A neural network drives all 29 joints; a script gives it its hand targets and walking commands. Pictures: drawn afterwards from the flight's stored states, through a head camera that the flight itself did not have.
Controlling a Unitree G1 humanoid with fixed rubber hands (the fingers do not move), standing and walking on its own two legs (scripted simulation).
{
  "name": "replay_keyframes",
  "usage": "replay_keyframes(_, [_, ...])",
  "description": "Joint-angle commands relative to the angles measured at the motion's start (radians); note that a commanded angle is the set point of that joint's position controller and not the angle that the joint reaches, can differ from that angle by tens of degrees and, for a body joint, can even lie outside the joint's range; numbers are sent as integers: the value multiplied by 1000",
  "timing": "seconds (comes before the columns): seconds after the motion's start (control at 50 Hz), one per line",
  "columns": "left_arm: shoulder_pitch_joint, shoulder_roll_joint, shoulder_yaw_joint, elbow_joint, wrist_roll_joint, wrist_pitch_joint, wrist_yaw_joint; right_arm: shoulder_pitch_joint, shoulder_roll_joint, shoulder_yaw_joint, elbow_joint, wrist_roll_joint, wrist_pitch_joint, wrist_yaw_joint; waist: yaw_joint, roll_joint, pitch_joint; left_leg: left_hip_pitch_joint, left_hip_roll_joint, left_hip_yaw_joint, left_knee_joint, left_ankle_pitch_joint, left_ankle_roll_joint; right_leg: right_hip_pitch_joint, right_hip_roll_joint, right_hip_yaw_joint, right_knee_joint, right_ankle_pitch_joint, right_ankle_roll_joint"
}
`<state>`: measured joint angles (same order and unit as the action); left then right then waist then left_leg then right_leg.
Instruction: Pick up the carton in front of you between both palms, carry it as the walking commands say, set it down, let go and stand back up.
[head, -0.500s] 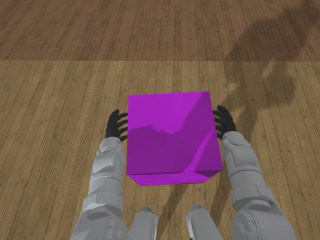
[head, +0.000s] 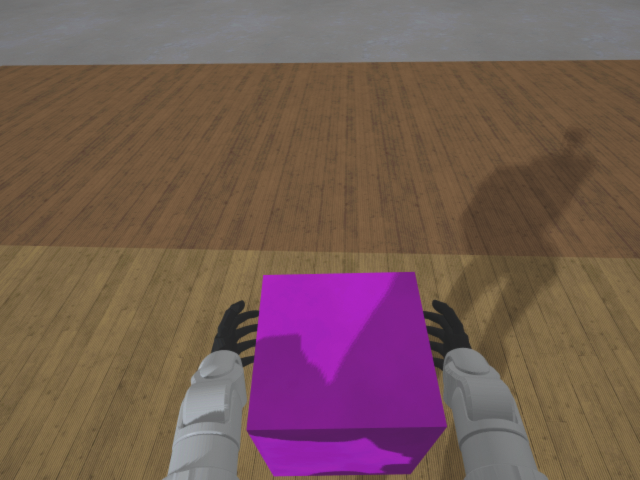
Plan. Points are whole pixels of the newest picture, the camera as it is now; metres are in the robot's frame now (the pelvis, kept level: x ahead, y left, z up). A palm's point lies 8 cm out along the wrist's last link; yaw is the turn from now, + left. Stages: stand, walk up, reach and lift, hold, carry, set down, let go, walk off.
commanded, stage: reach and lift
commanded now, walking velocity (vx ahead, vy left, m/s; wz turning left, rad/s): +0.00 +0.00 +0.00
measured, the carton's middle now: (340, 379) +0.30 +0.00 -0.07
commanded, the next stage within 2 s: hold in 1.04 s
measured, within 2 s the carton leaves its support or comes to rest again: neither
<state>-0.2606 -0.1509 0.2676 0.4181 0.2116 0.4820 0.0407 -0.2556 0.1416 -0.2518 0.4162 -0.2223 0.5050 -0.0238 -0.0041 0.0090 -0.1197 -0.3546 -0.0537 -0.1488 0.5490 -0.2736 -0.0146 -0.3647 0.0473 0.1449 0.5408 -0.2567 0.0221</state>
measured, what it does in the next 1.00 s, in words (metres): stands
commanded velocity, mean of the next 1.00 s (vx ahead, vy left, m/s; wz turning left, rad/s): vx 0.00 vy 0.00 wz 0.00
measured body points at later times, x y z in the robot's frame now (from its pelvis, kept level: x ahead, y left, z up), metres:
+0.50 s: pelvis -0.02 +0.00 +0.01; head -0.04 -0.01 +0.46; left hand +0.30 +0.15 +0.03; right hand +0.30 -0.15 +0.03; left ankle +0.00 +0.13 -0.73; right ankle +0.01 -0.13 -0.73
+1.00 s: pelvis +0.00 +0.00 +0.01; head -0.03 +0.00 +0.46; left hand +0.30 +0.15 +0.04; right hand +0.30 -0.15 +0.04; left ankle +0.00 +0.13 -0.73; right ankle +0.01 -0.13 -0.73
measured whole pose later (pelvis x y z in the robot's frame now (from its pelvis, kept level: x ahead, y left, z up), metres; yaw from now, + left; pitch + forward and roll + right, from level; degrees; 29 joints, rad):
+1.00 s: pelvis +0.00 +0.00 +0.01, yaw +0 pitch -4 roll +0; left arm -0.26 -0.15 0.23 0.29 0.28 0.67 0.00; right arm -0.24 0.15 -0.21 0.28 -0.27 0.70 0.00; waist 0.00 0.00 -0.01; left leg -0.08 -0.04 -0.14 0.37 -0.21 -0.01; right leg -0.10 0.03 0.14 0.37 -0.20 0.02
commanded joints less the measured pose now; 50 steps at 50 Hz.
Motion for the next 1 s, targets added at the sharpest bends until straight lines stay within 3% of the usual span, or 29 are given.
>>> replay_keyframes(0.0, [-415,-1007,-601,17,-180,55,-265,-473,963,602,-52,196,26,252,-7,2,-222,181,-42,60,-123,302,-8,228,52,-71,-108,284,-7])
replay_keyframes(0.18, [-520,-989,-497,43,-138,106,-294,-571,961,506,-23,157,80,277,2,2,-64,161,-33,77,-174,66,9,220,44,-86,-152,62,-22])
replay_keyframes(0.38, [-595,-988,-506,33,-138,109,-302,-638,983,518,-28,160,85,277,1,-11,-132,197,-39,87,-170,79,9,259,43,-87,-153,78,-12])
replay_keyframes(0.76, [-462,-953,-550,-85,-165,150,-294,-499,959,560,-142,189,128,264,2,-9,-149,282,-50,82,-205,276,-4,348,52,-80,-190,278,1])
replay_keyframes(0.98, [-430,-950,-570,-138,-181,179,-288,-472,941,575,-194,201,155,265,0,-3,-127,306,-49,74,-219,308,-7,360,57,-79,-203,290,-1])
